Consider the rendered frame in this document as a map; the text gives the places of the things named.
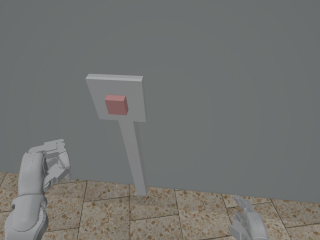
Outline panel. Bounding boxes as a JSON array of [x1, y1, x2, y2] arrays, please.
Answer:
[[85, 73, 148, 197]]

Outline robot left hand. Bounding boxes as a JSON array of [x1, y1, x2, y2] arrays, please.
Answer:
[[18, 139, 71, 197]]

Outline button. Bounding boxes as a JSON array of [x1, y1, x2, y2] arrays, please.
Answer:
[[105, 94, 129, 115]]

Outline left robot forearm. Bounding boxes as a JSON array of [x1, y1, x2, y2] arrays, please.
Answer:
[[4, 193, 49, 240]]

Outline robot right hand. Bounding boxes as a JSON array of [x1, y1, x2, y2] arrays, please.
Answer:
[[229, 195, 269, 240]]

